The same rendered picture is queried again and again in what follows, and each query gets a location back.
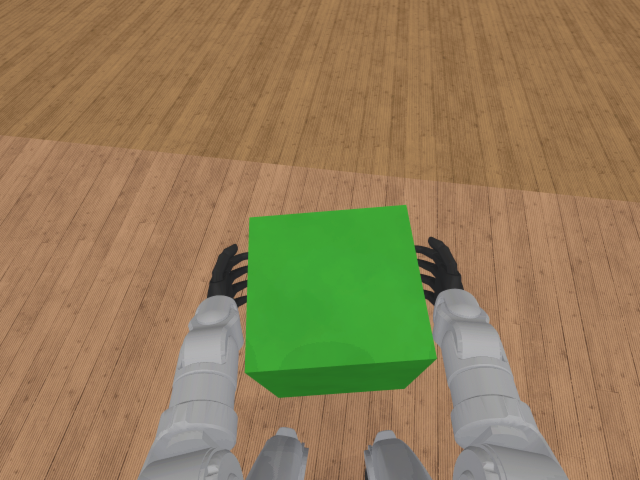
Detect robot right shin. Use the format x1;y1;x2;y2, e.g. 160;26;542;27
372;430;396;446

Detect robot right forearm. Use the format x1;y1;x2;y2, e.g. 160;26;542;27
432;289;569;480

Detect robot left forearm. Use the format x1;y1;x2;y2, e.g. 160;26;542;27
137;295;244;480

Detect robot shin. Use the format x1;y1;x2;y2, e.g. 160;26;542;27
372;430;396;446
265;427;298;444

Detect left robot upper arm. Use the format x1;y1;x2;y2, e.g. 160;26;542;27
138;447;244;480

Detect robot right hand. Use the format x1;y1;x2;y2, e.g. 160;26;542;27
414;237;464;305

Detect right robot upper arm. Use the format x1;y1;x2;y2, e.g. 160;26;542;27
453;443;568;480

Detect robot left shin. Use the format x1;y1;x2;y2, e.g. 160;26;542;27
265;427;298;444

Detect carton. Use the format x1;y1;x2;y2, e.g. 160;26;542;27
245;205;437;398

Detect robot left hand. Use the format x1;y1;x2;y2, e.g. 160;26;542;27
207;244;248;307

